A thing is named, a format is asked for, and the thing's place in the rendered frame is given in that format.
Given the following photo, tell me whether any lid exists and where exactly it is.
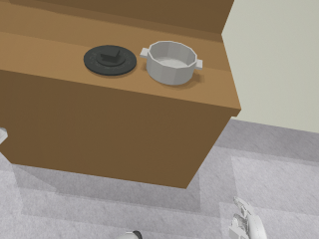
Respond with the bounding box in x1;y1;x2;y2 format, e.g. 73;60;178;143
83;45;137;77

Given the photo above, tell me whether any right robot hand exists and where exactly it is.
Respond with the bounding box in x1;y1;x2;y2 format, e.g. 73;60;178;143
228;196;268;239

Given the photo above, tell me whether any knob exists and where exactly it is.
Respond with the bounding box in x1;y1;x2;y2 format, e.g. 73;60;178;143
101;46;120;60

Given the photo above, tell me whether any pot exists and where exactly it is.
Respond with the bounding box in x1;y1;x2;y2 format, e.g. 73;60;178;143
140;41;202;86

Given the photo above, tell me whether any table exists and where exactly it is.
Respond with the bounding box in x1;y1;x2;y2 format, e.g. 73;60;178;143
0;0;241;189

